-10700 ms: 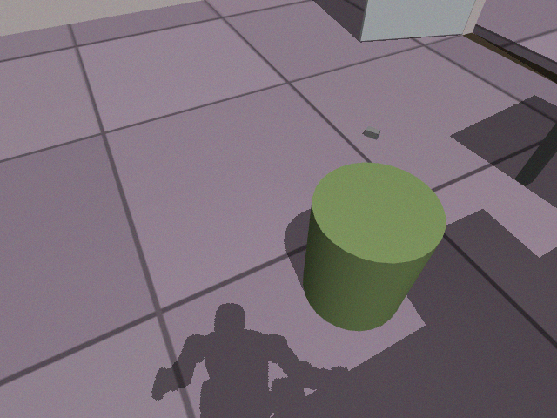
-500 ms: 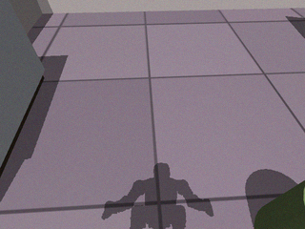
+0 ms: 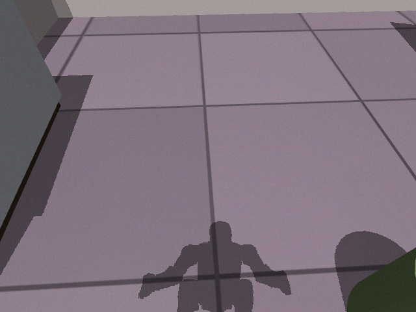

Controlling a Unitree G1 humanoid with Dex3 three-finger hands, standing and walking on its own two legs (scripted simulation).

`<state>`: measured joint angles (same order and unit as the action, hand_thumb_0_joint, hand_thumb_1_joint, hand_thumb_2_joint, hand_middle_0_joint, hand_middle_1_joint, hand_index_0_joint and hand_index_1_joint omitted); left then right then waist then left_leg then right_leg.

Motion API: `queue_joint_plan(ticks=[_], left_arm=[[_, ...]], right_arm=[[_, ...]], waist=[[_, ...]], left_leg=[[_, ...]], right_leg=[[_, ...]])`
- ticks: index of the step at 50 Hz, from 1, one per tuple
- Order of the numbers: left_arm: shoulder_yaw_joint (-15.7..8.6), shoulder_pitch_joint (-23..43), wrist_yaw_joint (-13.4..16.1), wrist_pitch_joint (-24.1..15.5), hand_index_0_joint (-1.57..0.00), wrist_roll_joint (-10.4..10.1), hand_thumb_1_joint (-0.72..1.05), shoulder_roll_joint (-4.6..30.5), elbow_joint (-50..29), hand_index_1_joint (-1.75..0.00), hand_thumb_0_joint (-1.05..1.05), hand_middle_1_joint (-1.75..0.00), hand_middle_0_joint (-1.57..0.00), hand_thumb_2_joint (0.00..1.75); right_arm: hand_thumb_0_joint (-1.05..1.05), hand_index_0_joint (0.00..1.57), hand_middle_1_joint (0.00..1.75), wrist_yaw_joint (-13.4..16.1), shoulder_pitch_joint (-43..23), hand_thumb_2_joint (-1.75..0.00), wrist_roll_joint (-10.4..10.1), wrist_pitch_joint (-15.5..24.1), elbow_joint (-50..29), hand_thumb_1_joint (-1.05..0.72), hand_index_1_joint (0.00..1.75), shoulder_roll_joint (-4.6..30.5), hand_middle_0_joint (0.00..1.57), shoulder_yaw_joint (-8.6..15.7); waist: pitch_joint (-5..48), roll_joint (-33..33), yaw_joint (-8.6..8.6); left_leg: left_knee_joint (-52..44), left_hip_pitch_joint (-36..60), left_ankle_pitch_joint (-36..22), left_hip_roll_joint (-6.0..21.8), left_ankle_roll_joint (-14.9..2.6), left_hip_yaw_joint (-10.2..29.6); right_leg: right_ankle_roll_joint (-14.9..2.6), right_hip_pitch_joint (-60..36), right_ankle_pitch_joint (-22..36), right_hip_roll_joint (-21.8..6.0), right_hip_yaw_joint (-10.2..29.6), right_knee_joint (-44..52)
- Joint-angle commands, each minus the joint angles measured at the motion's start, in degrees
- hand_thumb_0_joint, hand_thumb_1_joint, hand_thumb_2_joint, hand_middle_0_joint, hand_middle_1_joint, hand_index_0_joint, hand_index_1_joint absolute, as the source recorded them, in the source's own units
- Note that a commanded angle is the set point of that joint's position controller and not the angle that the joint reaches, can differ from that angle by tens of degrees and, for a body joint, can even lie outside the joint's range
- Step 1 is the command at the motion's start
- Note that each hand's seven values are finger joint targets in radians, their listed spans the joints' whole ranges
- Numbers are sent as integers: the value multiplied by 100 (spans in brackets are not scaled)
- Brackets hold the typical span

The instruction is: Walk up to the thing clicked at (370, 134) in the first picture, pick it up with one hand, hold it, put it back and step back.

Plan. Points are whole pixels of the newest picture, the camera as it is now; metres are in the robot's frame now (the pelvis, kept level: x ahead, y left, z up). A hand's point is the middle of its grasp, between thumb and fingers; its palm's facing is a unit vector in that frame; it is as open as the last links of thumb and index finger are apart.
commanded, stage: stand
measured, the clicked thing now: out of the picture +0.95 -1.40 -0.76
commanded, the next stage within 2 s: walk up in 0.50 s
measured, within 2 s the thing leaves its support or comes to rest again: neither
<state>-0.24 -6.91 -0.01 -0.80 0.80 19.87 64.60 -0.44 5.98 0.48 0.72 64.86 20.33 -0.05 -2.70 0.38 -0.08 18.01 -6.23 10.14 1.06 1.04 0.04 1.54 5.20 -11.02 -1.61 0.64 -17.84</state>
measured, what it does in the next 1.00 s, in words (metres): walks ahead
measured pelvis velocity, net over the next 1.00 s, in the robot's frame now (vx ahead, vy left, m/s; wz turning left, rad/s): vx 0.13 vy -0.05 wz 0.02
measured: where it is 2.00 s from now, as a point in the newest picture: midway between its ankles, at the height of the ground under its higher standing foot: (220, 225)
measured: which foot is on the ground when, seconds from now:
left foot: down 0.00-0.76, up 0.78-1.00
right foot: down 0.00-1.00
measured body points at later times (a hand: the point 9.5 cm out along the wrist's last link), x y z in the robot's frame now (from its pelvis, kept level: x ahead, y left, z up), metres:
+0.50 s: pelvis +0.00 +0.00 +0.00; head +0.01 +0.00 +0.45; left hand +0.07 +0.30 -0.13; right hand +0.08 -0.30 -0.13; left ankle +0.00 +0.13 -0.75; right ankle -0.01 -0.14 -0.75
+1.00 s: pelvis +0.13 -0.05 -0.01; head +0.14 -0.07 +0.44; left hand +0.13 +0.29 -0.11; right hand +0.22 -0.38 -0.13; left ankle +0.23 +0.10 -0.70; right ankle +0.06 -0.16 -0.75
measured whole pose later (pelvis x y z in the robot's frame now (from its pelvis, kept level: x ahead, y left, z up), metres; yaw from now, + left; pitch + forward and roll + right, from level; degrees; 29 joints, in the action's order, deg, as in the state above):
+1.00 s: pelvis +0.13 -0.05 -0.01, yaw +1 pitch -3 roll -1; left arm -4.3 -19.5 -2.7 -4.8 1.5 23.2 56.6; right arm -5.6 11.6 1.2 1.3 56.3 25.5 4.9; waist -3.3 4.5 2.1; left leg 46.4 -29.2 11.4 2.8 1.0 3.4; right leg -1.2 -1.9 -16.4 0.4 -7.3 -17.1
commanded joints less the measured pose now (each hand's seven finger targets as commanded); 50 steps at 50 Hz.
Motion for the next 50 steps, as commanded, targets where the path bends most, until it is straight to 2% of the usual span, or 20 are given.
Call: queue_joint_plan(ticks=[1, 24, 25, 26, 28, 29, 30, 31, 32, 34, 35, 36, 37, 38, 39, 40, 41, 43, 45, 50], left_arm=[[-202, 172, 70, -102, -20, -23, 90, 1244, -320, -30, 0, -30, -20, 90], [-201, 164, 69, -90, -20, -31, 90, 1242, -347, -30, 0, -30, -20, 90], [-590, -101, -125, -193, -20, 75, 90, 1893, -684, -30, 0, -30, -20, 90], [-586, 82, -196, -200, -20, 129, 90, 1781, -707, -30, 0, -30, -20, 90], [-578, 503, -294, -208, -20, 150, 90, 1490, -989, -30, 0, -30, -20, 90], [-570, 566, -322, -215, -20, 151, 90, 1407, -1077, -30, 0, -30, -20, 90], [-581, 660, -345, -230, -20, 134, 90, 1476, -1178, -30, 0, -30, -20, 90], [-606, 699, -389, -252, -20, 126, 90, 1566, -1205, -30, 0, -30, -20, 90], [-631, 499, -441, -250, -20, 86, 90, 1586, -1194, -30, 0, -30, -20, 90], [-681, -197, -479, -263, -20, 65, 90, 1572, -1030, -30, 0, -30, -20, 90], [-727, -684, -462, -291, -20, 70, 90, 1549, -848, -30, 0, -30, -20, 90], [-804, -1453, -403, -326, -20, 86, 90, 1619, -551, -30, 0, -30, -20, 90], [-950, -2371, -305, -369, -20, 134, 90, 2022, -272, -30, 0, -30, -20, 90], [-1085, -2633, -233, -405, -20, 228, 90, 2618, -447, -30, 0, -30, -20, 90], [-952, -1599, -210, -427, -20, 181, 90, 2609, -854, -30, 0, -30, -20, 90], [-892, -956, -214, -479, -20, 93, 90, 2440, -1134, -30, 0, -30, -20, 90], [-829, -673, -202, -512, -20, 64, 90, 2155, -1208, -30, 0, -30, -20, 90], [-739, -415, -172, -556, -20, -1, 90, 1871, -1300, -30, 0, -30, -20, 90], [-713, -516, -185, -587, -20, -20, 90, 1790, -1342, -30, 0, -30, -20, 90], [-799, -808, -196, -565, -20, 6, 90, 2005, -1437, -30, 0, -30, -20, 90]], right_arm=[[0, 20, 30, 75, -236, -90, -6, 96, -332, -90, 30, 1247, 20, 254], [0, 20, 30, 73, -156, -90, -9, 98, -334, -90, 30, 1222, 20, 246], [0, 20, 30, -82, 200, -90, 98, 218, -656, -90, 30, 1765, 20, 660], [0, 20, 30, -144, 289, -90, 150, 231, -581, -90, 30, 1829, 20, 724], [0, 20, 30, -203, 350, -90, 137, 240, -742, -90, 30, 1896, 20, 841], [0, 20, 30, -222, 399, -90, 151, 273, -799, -90, 30, 1945, 20, 906], [0, 20, 30, -216, 478, -90, 160, 311, -872, -90, 30, 1974, 20, 936], [0, 20, 30, -219, 569, -90, 144, 328, -943, -90, 30, 2006, 20, 941], [0, 20, 30, -228, 425, -90, 152, 329, -1035, -90, 30, 2047, 20, 965], [0, 20, 30, -282, -203, -90, 172, 296, -1229, -90, 30, 2000, 20, 976], [0, 20, 30, -295, -437, -90, 167, 263, -1307, -90, 30, 1847, 20, 944], [0, 20, 30, -300, -666, -90, 188, 219, -1397, -90, 30, 1642, 20, 887], [0, 20, 30, -287, -597, -90, 218, 195, -1476, -90, 30, 1194, 20, 741], [0, 20, 30, -286, -738, -90, 148, 208, -1722, -90, 30, 878, 20, 596], [0, 20, 30, -238, -745, -90, 117, 184, -1712, -90, 30, 1289, 20, 672], [0, 20, 30, -258, -352, -90, 57, 219, -1452, -90, 30, 1601, 20, 739], [0, 20, 30, -289, -122, -90, 40, 253, -1293, -90, 30, 1625, 20, 753], [0, 20, 30, -341, 413, -90, 39, 268, -1115, -90, 30, 1546, 20, 721], [0, 20, 30, -451, 439, -90, 34, 215, -1151, -90, 30, 1471, 20, 723], [0, 20, 30, -564, -276, -90, 98, 203, -1638, -90, 30, 1346, 20, 663]], waist=[[440, -58, 19], [391, -44, 2], [1075, -81, -6], [609, 185, -61], [-344, 685, -195], [-545, 869, -225], [-498, 766, -301], [-400, 638, -311], [-272, 759, -222], [-126, 1242, 199], [41, 1004, 474], [276, 438, 886], [527, -1057, 1264], [106, -2360, 1430], [-439, -1100, 899], [-672, -339, 506], [-703, -288, 308], [-549, -457, 59], [-562, -618, 71], [-530, -713, 300]], left_leg=[[-147, 142, -1017, 652, -223, 442], [-204, 110, -975, 634, -212, 455], [239, 293, 2262, 501, -654, 568], [120, -42, 3163, 652, -766, 865], [-467, -58, 3543, 1313, -1155, 1685], [-768, 227, 3201, 1783, -1416, 2127], [-982, 371, 2961, 2047, -1620, 2414], [-1086, 165, 3218, 2033, -1640, 2460], [-1133, 125, 3224, 1977, -1544, 2233], [-835, -405, 2756, 1532, -1282, 1433], [-298, -903, 2505, 1125, -1056, 816], [699, -1685, 2514, 740, -851, 275], [2543, -2967, 2951, 77, -599, -367], [4339, -4347, 2791, -790, -314, 95], [4637, -4069, 1925, -229, -256, 1028], [4622, -3908, 1356, 43, -258, 1055], [4513, -3728, 952, 183, -240, 961], [4018, -3006, 417, 334, -138, 835], [3486, -2770, 165, 299, -34, 643], [1861, -2428, -215, 417, -50, 134]], right_leg=[[-228, -7, 1011, -619, 378, 257], [-233, -10, 943, -612, 373, 282], [-488, 21, -1977, -296, 255, -375], [-550, 741, -2672, -325, 336, -784], [-451, 2213, -2088, -135, -45, -1691], [-380, 2700, -1486, -103, -186, -2230], [-351, 2909, -1772, -339, 114, -2385], [-319, 2779, -1949, -405, 248, -2524], [-316, 2547, -2024, -456, 234, -2249], [-337, 1424, -1393, -407, -99, -1705], [-308, 409, -796, -203, -360, -1135], [-282, -894, -337, 22, -674, -773], [-310, -2137, -1301, -190, -148, -336], [-652, -1785, -3878, -1749, 2904, 1129], [-1074, -695, -4341, -2508, 3857, 1710], [-1114, -594, -3715, -2267, 3165, 1530], [-1068, -521, -2921, -1827, 2395, 1414], [-980, -174, -1697, -1406, 1203, 1254], [-1042, -58, -1031, -1210, 480, 1253], [-1073, -210, -172, -1098, -147, 932]])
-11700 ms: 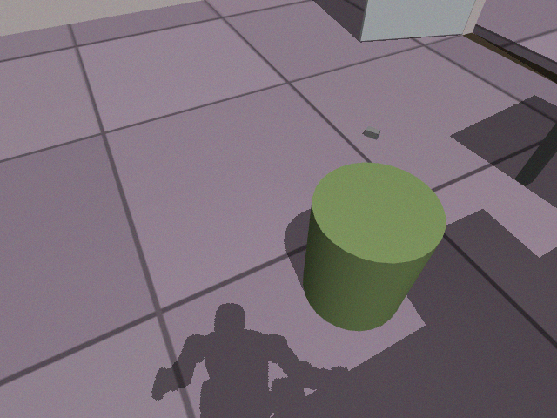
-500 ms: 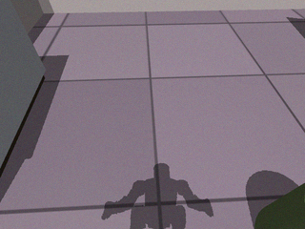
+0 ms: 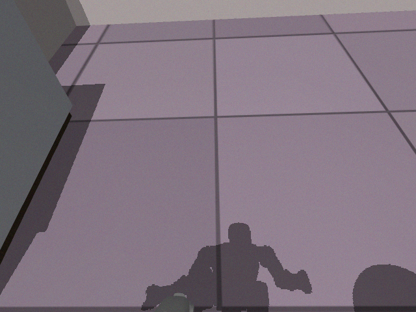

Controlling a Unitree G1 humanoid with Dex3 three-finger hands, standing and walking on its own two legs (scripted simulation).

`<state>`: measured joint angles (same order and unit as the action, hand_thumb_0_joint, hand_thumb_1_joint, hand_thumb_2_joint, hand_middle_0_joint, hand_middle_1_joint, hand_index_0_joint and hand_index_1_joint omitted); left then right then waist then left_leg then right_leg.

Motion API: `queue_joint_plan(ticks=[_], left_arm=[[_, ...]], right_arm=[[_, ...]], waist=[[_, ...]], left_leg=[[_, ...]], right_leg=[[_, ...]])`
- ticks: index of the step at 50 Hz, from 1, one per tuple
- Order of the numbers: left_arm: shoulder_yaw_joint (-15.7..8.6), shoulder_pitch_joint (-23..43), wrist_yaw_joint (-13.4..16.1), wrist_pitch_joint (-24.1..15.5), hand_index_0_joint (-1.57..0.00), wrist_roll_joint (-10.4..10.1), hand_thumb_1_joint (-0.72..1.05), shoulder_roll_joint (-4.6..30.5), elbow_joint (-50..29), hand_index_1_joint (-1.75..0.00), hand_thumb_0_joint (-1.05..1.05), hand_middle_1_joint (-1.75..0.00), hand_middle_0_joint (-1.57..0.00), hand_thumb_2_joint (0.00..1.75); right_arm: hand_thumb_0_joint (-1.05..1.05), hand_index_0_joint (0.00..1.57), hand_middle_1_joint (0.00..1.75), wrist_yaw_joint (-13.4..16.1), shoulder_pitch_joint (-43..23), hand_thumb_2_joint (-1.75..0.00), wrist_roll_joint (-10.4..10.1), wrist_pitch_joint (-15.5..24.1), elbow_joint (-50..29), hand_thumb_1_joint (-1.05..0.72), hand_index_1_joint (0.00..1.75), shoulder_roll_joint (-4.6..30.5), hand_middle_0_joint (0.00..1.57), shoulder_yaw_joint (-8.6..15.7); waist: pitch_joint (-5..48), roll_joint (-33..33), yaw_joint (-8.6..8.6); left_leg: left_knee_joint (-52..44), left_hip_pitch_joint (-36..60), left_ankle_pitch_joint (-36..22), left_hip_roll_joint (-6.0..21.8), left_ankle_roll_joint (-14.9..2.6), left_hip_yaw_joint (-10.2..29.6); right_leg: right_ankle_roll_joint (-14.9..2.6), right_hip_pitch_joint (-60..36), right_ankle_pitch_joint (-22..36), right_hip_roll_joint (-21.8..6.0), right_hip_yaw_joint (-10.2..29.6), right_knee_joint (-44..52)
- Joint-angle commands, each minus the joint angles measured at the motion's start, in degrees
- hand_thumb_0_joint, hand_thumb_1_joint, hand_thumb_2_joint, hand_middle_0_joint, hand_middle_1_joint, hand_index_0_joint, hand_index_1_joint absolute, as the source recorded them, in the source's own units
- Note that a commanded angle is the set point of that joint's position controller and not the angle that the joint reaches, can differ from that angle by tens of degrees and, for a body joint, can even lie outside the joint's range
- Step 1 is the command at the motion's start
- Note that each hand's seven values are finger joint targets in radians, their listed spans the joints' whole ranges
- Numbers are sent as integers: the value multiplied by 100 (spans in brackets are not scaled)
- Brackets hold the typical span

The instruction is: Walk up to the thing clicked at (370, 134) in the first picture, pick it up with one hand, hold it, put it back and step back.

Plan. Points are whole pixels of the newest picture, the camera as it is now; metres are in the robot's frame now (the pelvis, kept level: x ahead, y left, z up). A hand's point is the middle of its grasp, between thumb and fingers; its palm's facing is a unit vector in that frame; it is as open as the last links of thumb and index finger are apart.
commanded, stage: walk up
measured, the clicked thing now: out of the picture +0.79 -1.36 -0.76
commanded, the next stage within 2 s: none
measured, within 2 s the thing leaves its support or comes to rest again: neither
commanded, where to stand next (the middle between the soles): +1.19 +0.00 m, yaw -1 degrees
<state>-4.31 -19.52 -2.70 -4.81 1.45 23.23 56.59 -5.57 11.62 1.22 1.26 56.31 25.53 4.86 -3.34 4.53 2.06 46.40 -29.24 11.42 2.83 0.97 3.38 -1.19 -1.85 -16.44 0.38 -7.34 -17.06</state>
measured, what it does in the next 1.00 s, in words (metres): walks ahead: left foot, then right foot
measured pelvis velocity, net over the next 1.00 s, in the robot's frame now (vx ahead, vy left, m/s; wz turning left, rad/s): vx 0.52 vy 0.00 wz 0.01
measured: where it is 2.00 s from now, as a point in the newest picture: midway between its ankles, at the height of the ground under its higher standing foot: (222, 180)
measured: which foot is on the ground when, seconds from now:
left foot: up 0.00-0.12, down 0.14-0.58, up 0.60-0.94, down 0.96-1.00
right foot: down 0.00-0.18, up 0.20-0.54, down 0.56-0.98, up 1.00-1.00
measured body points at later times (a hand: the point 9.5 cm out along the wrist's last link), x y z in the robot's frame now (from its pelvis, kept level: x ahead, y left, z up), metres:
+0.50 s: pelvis +0.27 +0.00 -0.01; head +0.28 -0.02 +0.44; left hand +0.36 +0.32 -0.11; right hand +0.33 -0.33 -0.12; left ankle +0.22 +0.14 -0.74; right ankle +0.40 -0.16 -0.72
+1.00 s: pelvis +0.52 +0.00 -0.03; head +0.54 +0.01 +0.42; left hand +0.52 +0.33 -0.14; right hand +0.65 -0.32 -0.12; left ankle +0.62 +0.11 -0.74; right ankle +0.42 -0.15 -0.72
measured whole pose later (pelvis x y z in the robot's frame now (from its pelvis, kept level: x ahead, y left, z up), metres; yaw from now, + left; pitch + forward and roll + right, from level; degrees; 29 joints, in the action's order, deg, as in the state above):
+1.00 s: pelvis +0.52 +0.00 -0.03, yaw +0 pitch -2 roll +0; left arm -2.9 -21.8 -2.3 -3.9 0.6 24.9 52.2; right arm -4.8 11.4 1.7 4.4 49.7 23.7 4.4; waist -4.3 -0.7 2.7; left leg 36.6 -23.6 10.2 2.5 -1.7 -4.8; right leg -0.9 8.9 -27.5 -5.0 -2.6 -45.1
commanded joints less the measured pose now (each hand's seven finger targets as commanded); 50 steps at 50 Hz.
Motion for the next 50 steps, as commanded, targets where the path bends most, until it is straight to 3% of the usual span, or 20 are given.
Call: queue_joint_plan(ticks=[1, 4, 7, 8, 9, 10, 15, 20, 24, 27, 28, 29, 30, 35, 42, 46, 47, 48, 49, 50], left_arm=[[-390, 348, 69, -154, -20, -46, 90, 1686, -647, -30, 0, -30, -20, 90], [-327, 116, 77, -101, -20, -90, 90, 1679, -632, -30, 0, -30, -20, 90], [-210, 94, 145, -22, -20, -161, 90, 1515, -753, -30, 0, -30, -20, 90], [-113, -179, 153, -3, -20, -251, 90, 1185, -857, -30, 0, -30, -20, 90], [-134, -142, 166, -28, -20, -302, 90, 1135, -980, -30, 0, -30, -20, 90], [-130, 262, 202, -25, -20, -231, 90, 1539, -952, -30, 0, -30, -20, 90], [-99, -204, -21, 16, -20, -200, 90, 1227, -694, -30, 0, -30, -20, 90], [-153, 450, -211, 15, -20, -49, 90, 1150, -917, -30, 0, -30, -20, 90], [-278, 157, -229, -27, -20, -58, 90, 1191, -684, -30, 0, -30, -20, 90], [-448, -606, -129, -104, -20, -27, 90, 1504, -440, -30, 0, -30, -20, 90], [-602, -1254, -24, -164, -20, 4, 90, 1961, -396, -30, 0, -30, -20, 90], [-574, -1231, 14, -203, -20, -82, 90, 2338, -536, -30, 0, -30, -20, 90], [-502, -709, 39, -186, -20, -138, 90, 2291, -712, -30, 0, -30, -20, 90], [-303, 314, 87, -185, -20, -137, 90, 1651, -919, -30, 0, -30, -20, 90], [-328, -60, 72, -208, -20, -108, 90, 1691, -988, -30, 0, -30, -20, 90], [-272, 316, 79, -147, -20, -94, 90, 1719, -1114, -30, 0, -30, -20, 90], [-185, 194, 91, -129, -20, -85, 90, 1498, -1108, -30, 0, -30, -20, 90], [-41, -87, 103, -108, -20, -134, 90, 1106, -1127, -30, 0, -30, -20, 90], [-15, -149, 110, -85, -20, -213, 90, 956, -1173, -30, 0, -30, -20, 90], [-112, -24, 198, -43, -20, -168, 90, 1529, -1065, -30, 0, -30, -20, 90]], right_arm=[[0, 20, 30, -64, -956, -90, 11, 155, -862, -90, 30, 813, 20, 174], [0, 20, 30, -6, -1095, -90, 35, 167, -940, -90, 30, 781, 20, 216], [0, 20, 30, 134, 684, -90, 154, 238, -534, -90, 30, 1034, 20, 387], [0, 20, 30, 195, 1377, -90, 222, 267, -521, -90, 30, 1518, 20, 591], [0, 20, 30, 233, 1610, -90, 100, 295, -623, -90, 30, 1954, 20, 681], [0, 20, 30, 250, 1270, -90, -140, 297, -738, -90, 30, 1854, 20, 706], [0, 20, 30, 320, 174, -90, -124, 416, -1079, -90, 30, 1136, 20, 296], [0, 20, 30, 242, 160, -90, -75, 531, -1214, -90, 30, 1329, 20, 343], [0, 20, 30, 217, -244, -90, -107, 490, -1317, -90, 30, 1341, 20, 323], [0, 20, 30, 238, -9, -90, -47, 446, -1258, -90, 30, 989, 20, 166], [0, 20, 30, 236, 232, -90, -46, 445, -1299, -90, 30, 587, 20, 34], [0, 20, 30, 276, 304, -90, -107, 439, -1368, -90, 30, 759, 20, 59], [0, 20, 30, 353, 49, -90, -51, 398, -1224, -90, 30, 1131, 20, 150], [0, 20, 30, 192, 609, -90, -135, 272, -728, -90, 30, 999, 20, 171], [0, 20, 30, 44, -325, -90, -10, 301, -1083, -90, 30, 745, 20, 168], [0, 20, 30, 76, 414, -90, -23, 343, -867, -90, 30, 897, 20, 289], [0, 20, 30, 136, 988, -90, 7, 368, -676, -90, 30, 1132, 20, 390], [0, 20, 30, 217, 1614, -90, 97, 405, -578, -90, 30, 1539, 20, 534], [0, 20, 30, 276, 1608, -90, 47, 443, -799, -90, 30, 1900, 20, 591], [0, 20, 30, 268, 1258, -90, -181, 423, -893, -90, 30, 1990, 20, 615]], waist=[[-365, -1111, 136], [-260, -825, 196], [676, -191, -657], [1221, 711, -952], [1527, 1257, -1014], [1425, 209, -932], [87, 195, -171], [-208, 451, -296], [99, 234, 75], [486, -853, 519], [662, -2301, 797], [651, -2408, 624], [321, -1532, 472], [-30, -1538, -152], [87, -1213, 153], [327, -768, -436], [621, -195, -698], [908, 958, -966], [701, 1293, -853], [615, 445, -757]], left_leg=[[-1180, 117, -427, 277, -111, -341], [-1447, 492, -395, 47, -298, -753], [-1856, 2836, -65, -386, -751, -971], [-2054, 4297, 765, 619, -1254, 690], [-2860, 4818, 1148, 1986, -1953, 3577], [-3170, 4188, 1638, 2117, -2048, 3490], [-3354, 1785, 113, 1261, -1319, 491], [-3583, 1467, 1075, 1286, -1470, 142], [-2991, 915, 1470, 1120, -1171, -107], [-734, 122, 679, 518, -798, -682], [1362, -526, 1000, -136, -542, -1041], [2252, -1418, 1911, -589, -305, -675], [2661, -1381, 1796, -126, -286, -12], [1195, -174, 635, 311, -203, -99], [-1049, 128, -202, 210, -147, -581], [-1410, 2016, -383, 7, -321, -845], [-1463, 2929, 34, -110, -490, -761], [-2094, 3641, 1298, 680, -820, 488], [-3246, 3804, 2251, 2047, -1265, 3329], [-3402, 3175, 2512, 2349, -1736, 3567]], right_leg=[[-804, 464, 624, -1401, 657, 768], [-819, 211, 1954, -1477, 575, 257], [-554, 880, 3264, -991, 18, -2602], [-235, 2519, 2060, -466, -153, -4319], [-129, 3833, -1087, 519, 568, -5486], [-262, 3763, -1272, -10, 1375, -5854], [-27, 2970, -242, -650, 1097, -4406], [116, 2864, 335, -846, 767, -2438], [58, 1587, 1185, -612, 407, -1899], [-138, -199, 277, -372, 397, -1556], [-405, -595, -1301, -1269, 1961, -580], [-1092, -761, -1310, -2598, 4718, 559], [-1475, -67, -1259, -2790, 4982, 594], [-1056, 1423, -34, -1548, 1716, 413], [-1021, 867, 804, -1461, 1037, 17], [-795, 1816, 852, -1452, 819, -899], [-656, 2206, 1317, -1135, 573, -2118], [-403, 3047, 825, -650, 219, -3955], [-184, 4312, -1237, 238, 544, -4933], [-262, 4178, -1293, -166, 1176, -5418]])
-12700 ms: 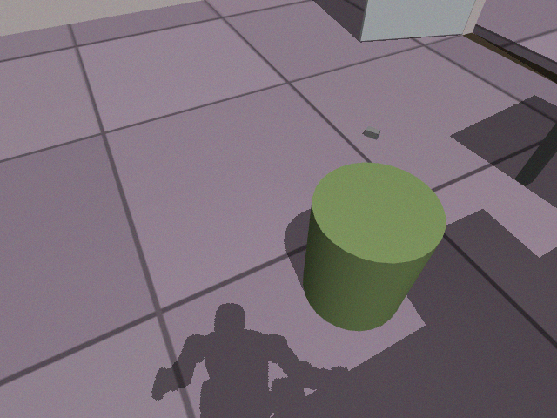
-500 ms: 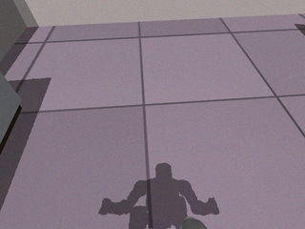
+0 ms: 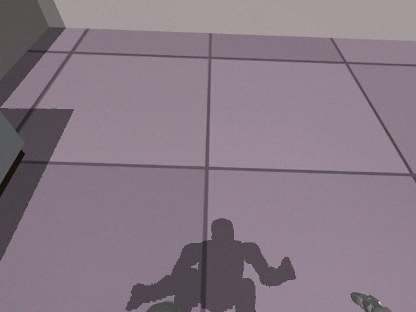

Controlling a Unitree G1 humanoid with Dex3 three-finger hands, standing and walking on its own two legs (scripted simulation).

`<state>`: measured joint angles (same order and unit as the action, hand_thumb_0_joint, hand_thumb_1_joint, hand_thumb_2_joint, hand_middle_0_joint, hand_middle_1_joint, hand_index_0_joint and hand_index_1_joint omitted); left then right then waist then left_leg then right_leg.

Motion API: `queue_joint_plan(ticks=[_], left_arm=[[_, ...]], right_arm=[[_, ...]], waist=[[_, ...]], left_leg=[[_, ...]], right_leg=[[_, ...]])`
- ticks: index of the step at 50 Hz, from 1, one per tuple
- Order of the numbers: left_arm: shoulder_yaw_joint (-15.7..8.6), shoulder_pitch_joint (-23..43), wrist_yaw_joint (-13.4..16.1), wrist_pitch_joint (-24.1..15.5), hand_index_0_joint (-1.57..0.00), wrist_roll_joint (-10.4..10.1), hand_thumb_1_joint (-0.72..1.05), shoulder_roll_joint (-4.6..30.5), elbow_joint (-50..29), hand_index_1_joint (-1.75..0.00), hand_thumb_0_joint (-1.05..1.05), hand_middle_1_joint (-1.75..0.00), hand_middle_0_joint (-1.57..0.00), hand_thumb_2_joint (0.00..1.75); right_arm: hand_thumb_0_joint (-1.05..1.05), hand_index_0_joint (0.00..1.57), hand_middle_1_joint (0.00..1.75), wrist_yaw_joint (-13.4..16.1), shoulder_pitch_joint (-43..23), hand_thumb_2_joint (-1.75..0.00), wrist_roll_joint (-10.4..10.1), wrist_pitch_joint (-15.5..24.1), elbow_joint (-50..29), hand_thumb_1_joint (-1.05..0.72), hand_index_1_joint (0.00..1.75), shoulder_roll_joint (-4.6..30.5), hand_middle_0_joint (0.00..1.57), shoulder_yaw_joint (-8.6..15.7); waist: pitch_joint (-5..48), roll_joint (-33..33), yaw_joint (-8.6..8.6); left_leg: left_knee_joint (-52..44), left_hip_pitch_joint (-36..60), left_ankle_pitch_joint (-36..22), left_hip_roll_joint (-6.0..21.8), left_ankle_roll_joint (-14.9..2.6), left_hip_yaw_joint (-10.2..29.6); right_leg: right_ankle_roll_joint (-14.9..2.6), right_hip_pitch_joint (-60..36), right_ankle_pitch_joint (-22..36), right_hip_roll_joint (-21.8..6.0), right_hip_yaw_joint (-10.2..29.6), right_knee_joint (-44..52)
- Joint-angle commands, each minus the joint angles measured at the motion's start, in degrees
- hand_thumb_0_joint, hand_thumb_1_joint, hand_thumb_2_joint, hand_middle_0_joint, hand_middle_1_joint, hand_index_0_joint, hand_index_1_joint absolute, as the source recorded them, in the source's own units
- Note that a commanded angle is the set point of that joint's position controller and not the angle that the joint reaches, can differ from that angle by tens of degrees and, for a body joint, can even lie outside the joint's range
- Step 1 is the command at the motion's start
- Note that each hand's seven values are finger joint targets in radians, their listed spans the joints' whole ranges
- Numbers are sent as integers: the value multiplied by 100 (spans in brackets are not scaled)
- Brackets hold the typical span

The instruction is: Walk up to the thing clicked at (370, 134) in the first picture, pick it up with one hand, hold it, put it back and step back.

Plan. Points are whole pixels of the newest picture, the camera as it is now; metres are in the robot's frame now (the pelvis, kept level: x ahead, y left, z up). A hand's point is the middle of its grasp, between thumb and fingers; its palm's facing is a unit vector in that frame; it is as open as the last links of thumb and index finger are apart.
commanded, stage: walk up
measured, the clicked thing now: out of the picture +0.26 -1.36 -0.73
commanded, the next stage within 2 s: none
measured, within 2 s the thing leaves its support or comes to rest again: neither
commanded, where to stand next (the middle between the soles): +0.67 +0.00 m, yaw -2 degrees
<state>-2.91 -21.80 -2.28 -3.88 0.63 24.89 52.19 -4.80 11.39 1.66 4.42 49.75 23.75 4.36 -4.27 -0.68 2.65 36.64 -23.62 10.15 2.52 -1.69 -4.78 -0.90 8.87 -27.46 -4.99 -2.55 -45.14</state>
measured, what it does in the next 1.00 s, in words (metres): walks ahead: right foot, then left foot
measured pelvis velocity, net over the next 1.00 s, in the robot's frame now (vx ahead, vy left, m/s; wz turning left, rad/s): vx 0.38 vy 0.02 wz -0.02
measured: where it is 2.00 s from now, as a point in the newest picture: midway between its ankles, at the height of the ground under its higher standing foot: (210, 227)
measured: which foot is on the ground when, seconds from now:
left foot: down 0.00-0.38, up 0.40-0.74, down 0.76-1.00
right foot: up 0.00-0.34, down 0.36-0.80, up 0.82-1.00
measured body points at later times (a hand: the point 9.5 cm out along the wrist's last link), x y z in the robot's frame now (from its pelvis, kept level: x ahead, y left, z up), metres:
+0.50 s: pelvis +0.20 -0.03 +0.01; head +0.22 -0.07 +0.46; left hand +0.30 +0.28 -0.07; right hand +0.24 -0.36 -0.12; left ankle +0.16 +0.10 -0.65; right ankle +0.27 -0.15 -0.72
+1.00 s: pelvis +0.38 +0.02 +0.02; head +0.39 +0.04 +0.47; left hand +0.43 +0.34 -0.11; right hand +0.42 -0.31 -0.07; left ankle +0.40 +0.12 -0.72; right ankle +0.43 -0.14 -0.66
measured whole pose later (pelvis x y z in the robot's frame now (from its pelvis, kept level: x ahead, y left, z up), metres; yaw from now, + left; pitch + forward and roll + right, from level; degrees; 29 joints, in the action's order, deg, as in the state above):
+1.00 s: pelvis +0.38 +0.02 +0.02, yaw -1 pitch -3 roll +0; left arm -2.7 -17.6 -2.9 -2.7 0.5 25.3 53.1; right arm -2.8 18.7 0.7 5.0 49.5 22.6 2.5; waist -4.3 -3.6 -0.6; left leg 28.9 -11.9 14.1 1.4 -2.0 -6.4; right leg -1.1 28.2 -18.0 -4.7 0.4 -54.7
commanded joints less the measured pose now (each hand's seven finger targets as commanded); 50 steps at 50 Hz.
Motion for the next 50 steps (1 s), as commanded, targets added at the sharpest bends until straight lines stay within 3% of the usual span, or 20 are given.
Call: queue_joint_plan(ticks=[1, 4, 6, 10, 15, 17, 18, 19, 20, 23, 26, 33, 36, 38, 39, 40, 41, 43, 45, 50], left_arm=[[-218, 215, 146, -136, -20, -109, 90, 1454, -511, -30, 0, -30, -20, 90], [-254, -119, 47, -121, -20, -101, 90, 1271, -206, -30, 0, -30, -20, 90], [-240, -3, -44, -90, -20, -67, 90, 1116, -228, -30, 0, -30, -20, 90], [-257, 580, -144, -91, -20, -19, 90, 972, -489, -30, 0, -30, -20, 90], [-324, 714, -169, -115, -20, -12, 90, 905, -389, -30, 0, -30, -20, 90], [-423, 162, -97, -172, -20, 11, 90, 1087, -209, -30, 0, -30, -20, 90], [-541, -299, -29, -219, -20, 28, 90, 1358, -107, -30, 0, -30, -20, 90], [-678, -663, 41, -268, -20, 36, 90, 1935, -203, -30, 0, -30, -20, 90], [-624, -558, 44, -246, -20, -51, 90, 2035, -215, -30, 0, -30, -20, 90], [-482, 141, 112, -240, -20, -113, 90, 1574, -455, -30, 0, -30, -20, 90], [-399, 551, 91, -242, -20, -69, 90, 1413, -566, -30, 0, -30, -20, 90], [-465, 538, 30, -237, -20, -24, 90, 1575, -718, -30, 0, -30, -20, 90], [-419, 779, 17, -176, -20, -19, 90, 1559, -725, -30, 0, -30, -20, 90], [-266, 582, 10, -134, -20, 43, 90, 1192, -705, -30, 0, -30, -20, 90], [-143, 480, 0, -130, -20, 22, 90, 764, -755, -30, 0, -30, -20, 90], [-188, 422, 52, -86, -20, -76, 90, 872, -703, -30, 0, -30, -20, 90], [-263, 569, 134, -58, -20, -26, 90, 1335, -608, -30, 0, -30, -20, 90], [-249, 272, 91, -44, -20, -100, 90, 1294, -358, -30, 0, -30, -20, 90], [-263, -28, 48, -31, -20, -88, 90, 1267, -176, -30, 0, -30, -20, 90], [-250, 570, -92, 24, -20, -17, 90, 1009, -391, -30, 0, -30, -20, 90]], right_arm=[[0, 20, 30, 217, 880, -90, -236, 93, -310, -90, 30, 1940, 20, 585], [0, 20, 30, 252, 487, -90, -204, 144, -407, -90, 30, 1428, 20, 342], [0, 20, 30, 250, 511, -90, -152, 174, -433, -90, 30, 1373, 20, 303], [0, 20, 30, 227, 576, -90, -143, 200, -520, -90, 30, 1542, 20, 338], [0, 20, 30, 215, 422, -90, -177, 113, -607, -90, 30, 1515, 20, 315], [0, 20, 30, 231, 408, -90, -171, 69, -656, -90, 30, 1320, 20, 220], [0, 20, 30, 233, 694, -90, -165, 68, -663, -90, 30, 1014, 20, 108], [0, 20, 30, 227, 884, -90, -170, 69, -780, -90, 30, 704, 20, -19], [0, 20, 30, 294, 603, -90, -128, 1, -655, -90, 30, 1277, 20, 138], [0, 20, 30, 298, 647, -90, -216, -24, -370, -90, 30, 1260, 20, 139], [0, 20, 30, 176, 987, -90, -146, -110, -141, -90, 30, 1148, 20, 174], [0, 20, 30, 20, 360, -90, -42, -55, -321, -90, 30, 1067, 20, 254], [0, 20, 30, 42, 724, -90, -37, 8, -162, -90, 30, 1098, 20, 306], [0, 20, 30, 139, 1356, -90, -28, 71, 27, -90, 30, 1322, 20, 405], [0, 20, 30, 222, 1826, -90, 26, 111, 90, -90, 30, 1774, 20, 526], [0, 20, 30, 247, 1747, -90, -32, 150, -119, -90, 30, 2110, 20, 560], [0, 20, 30, 249, 1467, -90, -171, 125, -190, -90, 30, 2113, 20, 559], [0, 20, 30, 303, 882, -90, -156, 141, -324, -90, 30, 1661, 20, 371], [0, 20, 30, 320, 744, -90, -157, 178, -329, -90, 30, 1523, 20, 307], [0, 20, 30, 316, 951, -90, -109, 176, -398, -90, 30, 1545, 20, 320]], waist=[[367, 517, -615], [121, 817, -284], [130, 911, -289], [48, 978, -394], [206, 717, -256], [491, 179, 96], [793, -758, 301], [1042, -1808, 365], [820, -1148, 401], [304, -585, 70], [111, -922, -226], [70, -827, -92], [162, -513, -407], [448, 298, -724], [526, 1705, -964], [278, 1710, -876], [-37, 895, -720], [-105, 485, -391], [12, 929, -254], [-88, 1006, -464]], left_leg=[[-2363, 2199, 2326, 2176, -1424, 3579], [-2204, 1450, 448, 1556, -1084, 1794], [-2153, 1291, -245, 1295, -1083, 1229], [-2191, 1287, -76, 1409, -1255, 1079], [-1575, 910, 126, 1098, -888, 672], [-538, 470, 14, 878, -656, 448], [829, -46, 171, 441, -464, 76], [2444, -1243, 1759, -283, -133, -210], [2967, -1588, 2134, -177, -84, 389], [2863, -1401, 1297, 195, -74, 928], [1904, -640, 931, 256, 63, 644], [113, -73, 286, 286, 150, 301], [-281, 1034, 73, 79, 107, -14], [-555, 2286, 796, -81, -66, 129], [-1559, 2696, 2307, 993, -449, 1912], [-2673, 2528, 3087, 2160, -1038, 4355], [-2593, 1910, 2993, 2370, -1377, 4397], [-2363, 1561, 1749, 1672, -965, 2740], [-2239, 1440, 821, 1421, -932, 1822], [-2320, 1427, 257, 1346, -1166, 1245]], right_leg=[[-261, 3066, 230, 173, 812, -2697], [-142, 2475, 721, -220, 637, -1682], [1, 2138, 825, -208, 452, -1049], [31, 1975, 1250, -239, 192, 235], [-51, 872, 1993, 192, -212, 1226], [-139, -376, 1910, 353, -231, 1511], [-307, -1209, 1064, 0, 394, 1987], [-904, -1891, 30, -1609, 3056, 2806], [-1517, -1553, -157, -2135, 4144, 3064], [-1303, -667, 1218, -1500, 2428, 2887], [-1125, 336, 1163, -981, 1167, 3078], [-1133, 687, -104, -1089, 963, 3084], [-933, 1285, -427, -895, 626, 2536], [-677, 1952, 176, -527, 271, 1041], [-338, 2672, 620, 16, -236, -1037], [-186, 3534, -205, 689, 31, -1948], [-235, 3438, -183, 267, 621, -2279], [-181, 2966, 618, 24, 889, -1958], [-85, 2606, 929, -169, 641, -1447], [76, 2402, 1164, -182, 275, -336]])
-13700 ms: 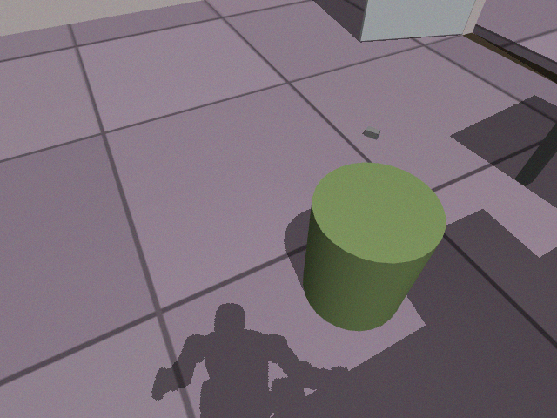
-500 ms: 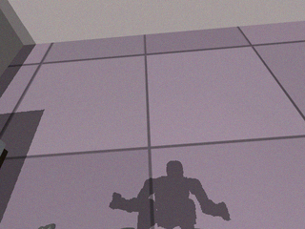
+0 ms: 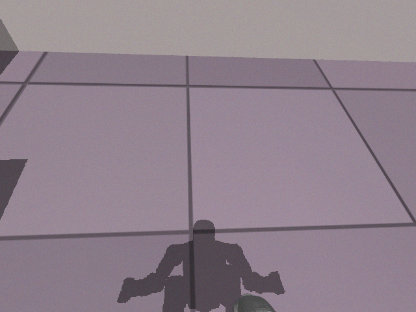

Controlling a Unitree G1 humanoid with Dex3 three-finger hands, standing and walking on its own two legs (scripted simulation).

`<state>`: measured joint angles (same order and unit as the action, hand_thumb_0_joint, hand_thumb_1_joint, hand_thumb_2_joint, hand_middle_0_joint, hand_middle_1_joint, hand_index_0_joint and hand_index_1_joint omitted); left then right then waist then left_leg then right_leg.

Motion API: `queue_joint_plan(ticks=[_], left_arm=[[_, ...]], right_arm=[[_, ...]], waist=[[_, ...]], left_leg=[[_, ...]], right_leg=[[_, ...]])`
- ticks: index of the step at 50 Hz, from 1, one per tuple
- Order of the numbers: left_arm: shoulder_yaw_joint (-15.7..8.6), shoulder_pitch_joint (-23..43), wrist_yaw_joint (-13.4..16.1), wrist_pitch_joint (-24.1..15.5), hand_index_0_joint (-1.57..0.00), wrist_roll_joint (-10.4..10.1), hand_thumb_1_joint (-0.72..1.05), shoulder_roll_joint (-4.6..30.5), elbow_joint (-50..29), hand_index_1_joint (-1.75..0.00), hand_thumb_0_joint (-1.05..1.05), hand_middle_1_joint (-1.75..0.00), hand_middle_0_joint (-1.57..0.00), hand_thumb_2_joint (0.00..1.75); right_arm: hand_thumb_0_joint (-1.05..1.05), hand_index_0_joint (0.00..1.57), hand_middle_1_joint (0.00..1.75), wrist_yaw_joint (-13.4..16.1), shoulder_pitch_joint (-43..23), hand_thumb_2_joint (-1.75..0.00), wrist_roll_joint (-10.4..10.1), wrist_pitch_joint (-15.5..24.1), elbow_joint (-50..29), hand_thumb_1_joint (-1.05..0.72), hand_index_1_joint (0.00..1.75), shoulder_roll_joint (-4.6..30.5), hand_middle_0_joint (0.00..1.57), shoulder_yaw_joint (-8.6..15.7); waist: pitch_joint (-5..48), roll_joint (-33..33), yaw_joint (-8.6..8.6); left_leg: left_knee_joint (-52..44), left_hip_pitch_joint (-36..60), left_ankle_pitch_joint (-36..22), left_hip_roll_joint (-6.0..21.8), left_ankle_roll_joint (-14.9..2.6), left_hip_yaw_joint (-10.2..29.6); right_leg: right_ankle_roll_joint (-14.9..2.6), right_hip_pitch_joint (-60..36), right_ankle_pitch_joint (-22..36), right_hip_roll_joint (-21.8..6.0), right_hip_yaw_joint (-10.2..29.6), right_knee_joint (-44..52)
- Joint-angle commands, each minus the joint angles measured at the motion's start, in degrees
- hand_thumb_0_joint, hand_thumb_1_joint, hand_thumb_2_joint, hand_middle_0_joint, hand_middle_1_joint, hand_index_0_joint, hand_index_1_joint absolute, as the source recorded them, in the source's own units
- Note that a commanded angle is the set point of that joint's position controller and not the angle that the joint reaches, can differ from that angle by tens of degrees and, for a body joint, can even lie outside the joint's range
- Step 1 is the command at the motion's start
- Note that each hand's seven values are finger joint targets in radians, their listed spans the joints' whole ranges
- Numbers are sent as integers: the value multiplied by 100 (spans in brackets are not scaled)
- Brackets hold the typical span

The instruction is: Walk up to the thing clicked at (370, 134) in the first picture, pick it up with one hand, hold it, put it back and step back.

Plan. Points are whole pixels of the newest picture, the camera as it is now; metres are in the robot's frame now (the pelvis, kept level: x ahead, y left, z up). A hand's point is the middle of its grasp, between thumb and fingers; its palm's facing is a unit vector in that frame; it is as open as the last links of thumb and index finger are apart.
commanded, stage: walk up
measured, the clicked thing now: out of the picture -0.08 -1.38 -0.75
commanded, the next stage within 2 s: stand in 1.36 s
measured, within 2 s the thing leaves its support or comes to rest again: neither
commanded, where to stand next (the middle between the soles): +0.29 -0.01 m, yaw +0 degrees
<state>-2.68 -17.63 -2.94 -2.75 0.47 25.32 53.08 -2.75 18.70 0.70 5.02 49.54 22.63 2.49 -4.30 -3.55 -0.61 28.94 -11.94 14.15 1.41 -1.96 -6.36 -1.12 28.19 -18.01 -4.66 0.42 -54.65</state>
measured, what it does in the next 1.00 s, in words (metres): walks ahead: right foot, then left foot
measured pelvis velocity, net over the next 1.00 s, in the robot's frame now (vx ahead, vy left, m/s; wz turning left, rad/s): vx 0.22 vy -0.01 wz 0.00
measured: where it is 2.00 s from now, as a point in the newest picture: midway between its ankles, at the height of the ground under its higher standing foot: outside the picture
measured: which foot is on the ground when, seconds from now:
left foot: down 0.00-0.22, up 0.24-0.58, down 0.60-1.00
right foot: up 0.00-0.18, down 0.20-1.00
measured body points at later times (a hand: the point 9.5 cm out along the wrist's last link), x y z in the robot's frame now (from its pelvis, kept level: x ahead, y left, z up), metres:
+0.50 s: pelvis +0.15 -0.03 +0.00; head +0.17 -0.05 +0.45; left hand +0.21 +0.30 -0.10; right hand +0.22 -0.35 -0.13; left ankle +0.24 +0.12 -0.70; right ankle +0.19 -0.15 -0.74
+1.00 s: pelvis +0.22 -0.01 +0.00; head +0.23 -0.01 +0.45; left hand +0.27 +0.30 -0.13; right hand +0.36 -0.29 -0.12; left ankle +0.27 +0.12 -0.74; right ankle +0.20 -0.14 -0.74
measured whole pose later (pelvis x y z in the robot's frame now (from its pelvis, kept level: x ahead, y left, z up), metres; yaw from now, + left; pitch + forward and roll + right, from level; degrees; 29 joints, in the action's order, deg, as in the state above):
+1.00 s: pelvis +0.22 -0.01 +0.00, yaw +0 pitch -2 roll -1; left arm 0.3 -9.0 0.0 -1.8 -0.1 20.8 63.1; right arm -0.7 1.9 -0.7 1.4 60.2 20.0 -0.6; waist -4.1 1.0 1.3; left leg 29.2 -15.4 11.4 2.8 0.7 -1.8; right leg 1.5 8.3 -17.1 -1.7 -1.5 -27.9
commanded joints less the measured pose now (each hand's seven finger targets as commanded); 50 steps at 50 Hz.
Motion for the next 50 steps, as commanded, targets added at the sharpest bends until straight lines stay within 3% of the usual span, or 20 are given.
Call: queue_joint_plan(ticks=[1, 6, 9, 10, 11, 12, 14, 16, 18, 21, 25, 28, 29, 30, 31, 32, 36, 38, 45, 50], left_arm=[[-264, 266, -44, -90, -20, 9, 90, 929, -535, -30, 0, -30, -20, 90], [-281, 463, -59, -153, -20, -15, 90, 779, -549, -30, 0, -30, -20, 90], [-379, -231, 21, -240, -20, -2, 90, 940, -318, -30, 0, -30, -20, 90], [-500, -696, 87, -293, -20, 26, 90, 1197, -204, -30, 0, -30, -20, 90], [-653, -1026, 161, -346, -20, 49, 90, 1764, -298, -30, 0, -30, -20, 90], [-633, -844, 155, -311, -20, -37, 90, 1923, -322, -30, 0, -30, -20, 90], [-538, -359, 191, -290, -20, -129, 90, 1614, -524, -30, 0, -30, -20, 90], [-454, -111, 216, -292, -20, -96, 90, 1384, -584, -30, 0, -30, -20, 90], [-431, 18, 188, -304, -20, -39, 90, 1326, -691, -30, 0, -30, -20, 90], [-412, -8, 209, -294, -20, 17, 90, 1326, -741, -30, 0, -30, -20, 90], [-280, 309, 255, -196, -20, 31, 90, 1192, -784, -30, 0, -30, -20, 90], [-145, 544, 289, -64, -20, -45, 90, 1007, -700, -30, 0, -30, -20, 90], [-68, 398, 291, -21, -20, -94, 90, 776, -676, -30, 0, -30, -20, 90], [20, 233, 291, 38, -20, -167, 90, 504, -640, -30, 0, -30, -20, 90], [-27, 4, 345, 126, -20, -202, 90, 751, -411, -30, 0, -30, -20, 90], [-48, 18, 371, 153, -20, -159, 90, 906, -225, -30, 0, -30, -20, 90], [-61, -165, 357, 65, -20, -85, 90, 905, 311, -30, 0, -30, -20, 90], [-40, 336, 344, 50, -20, -42, 90, 1025, 296, -30, 0, -30, -20, 90], [34, 793, 362, -18, -20, -81, 90, 948, 676, -30, 0, -30, -20, 90], [55, 1215, 376, 16, -20, -76, 90, 867, 772, -30, 0, -30, -20, 90]], right_arm=[[0, 20, 30, 105, 196, -90, -33, 103, -393, -90, 30, 1683, 20, 515], [0, 20, 30, 79, 91, -90, -48, 17, -525, -90, 30, 1657, 20, 496], [0, 20, 30, 95, -15, -90, -65, -53, -641, -90, 30, 1436, 20, 400], [0, 20, 30, 95, 234, -90, -62, -55, -642, -90, 30, 1127, 20, 283], [0, 20, 30, 86, 493, -90, -69, -45, -777, -90, 30, 737, 20, 139], [0, 20, 30, 146, 247, -90, -36, -125, -628, -90, 30, 1314, 20, 304], [0, 20, 30, 171, 142, -90, -83, -178, -418, -90, 30, 1442, 20, 345], [0, 20, 30, 118, 322, -90, -73, -209, -250, -90, 30, 1347, 20, 338], [0, 20, 30, 27, 485, -90, -12, -236, -138, -90, 30, 1269, 20, 354], [0, 20, 30, -6, 186, -90, 55, -287, -155, -90, 30, 1146, 20, 362], [0, 20, 30, 87, -69, -90, 17, -264, -50, -90, 30, 934, 20, 294], [0, 20, 30, 201, 25, -90, 16, -174, 148, -90, 30, 994, 20, 299], [0, 20, 30, 252, 74, -90, 52, -140, 167, -90, 30, 1202, 20, 322], [0, 20, 30, 283, -204, -90, 95, -108, 47, -90, 30, 1538, 20, 354], [0, 20, 30, 279, -515, -90, -7, -115, -48, -90, 30, 1763, 20, 347], [0, 20, 30, 276, -788, -90, -16, -155, -4, -90, 30, 1724, 20, 343], [0, 20, 30, 259, -1314, -90, -70, -260, 122, -90, 30, 1337, 20, 135], [0, 20, 30, 254, -1247, -90, -111, -278, 248, -90, 30, 1139, 20, 49], [0, 20, 30, 295, -1651, -90, -155, -244, 687, -90, 30, 1098, 20, 20], [0, 20, 30, 290, -1848, -90, -142, -311, 950, -90, 30, 1024, 20, 22]], waist=[[-86, 1256, -149], [-36, 1193, -89], [392, 502, 319], [742, -336, 540], [1065, -1531, 571], [722, -974, 614], [156, -240, 419], [21, -448, 187], [71, -616, 110], [-34, -606, 183], [288, -554, 118], [611, -57, -111], [663, 492, -111], [646, 1345, 72], [596, 1290, 124], [520, 1173, 158], [614, 1457, 328], [602, 988, 121], [813, 468, 69], [732, 237, 22]], left_leg=[[-1494, 380, -146, 1450, -1152, 1332], [-1018, 12, -667, 1286, -941, 961], [217, -432, -707, 1019, -664, 666], [1531, -876, -523, 635, -499, 366], [3005, -1932, 1184, 11, -175, 88], [3583, -2512, 1794, -118, -102, 524], [3743, -2600, 1218, 254, -67, 1052], [3224, -2206, 833, 427, -14, 1009], [2691, -1800, 638, 389, 76, 744], [2000, -1606, 446, 385, 179, 576], [1123, -578, -148, 255, 214, 409], [163, 396, -768, 44, 80, 397], [-309, 597, -860, 455, -50, 918], [-873, 423, -756, 1452, -359, 2419], [-1079, -102, -171, 1911, -960, 2997], [-1087, -433, 271, 1836, -1061, 2878], [-538, -671, 23, 1016, -339, 1601], [-654, -615, 388, 841, -162, 1483], [-144, 458, -1810, 689, -77, 991], [-397, 580, -1671, 666, -52, 921]], right_leg=[[76, 476, 344, -222, -88, 914], [-17, -515, 853, 80, -409, 1940], [-106, -2105, 898, 364, -490, 2602], [-237, -2958, 331, 84, 29, 2945], [-707, -3635, -635, -1486, 2470, 3589], [-1349, -3255, -1171, -2037, 3726, 4012], [-1382, -2569, -736, -1735, 2742, 4006], [-1108, -1953, -307, -1289, 1744, 4009], [-1129, -1567, -91, -1022, 1112, 4003], [-1137, -1214, -94, -956, 808, 4015], [-1042, -786, 1351, -955, 384, 3355], [-687, -520, 1488, -694, 124, 2172], [-428, -332, 1005, -427, -30, 1723], [-54, -125, -83, 196, -322, 1117], [-12, -553, -1235, 301, -103, 1016], [-46, -782, -1398, 163, -16, 921], [-54, -1626, 268, 113, -58, 2466], [-116, -1607, 325, -34, 274, 2623], [-81, -1668, 1823, -266, 288, 3094], [-17, -1723, 1782, -299, 253, 3341]])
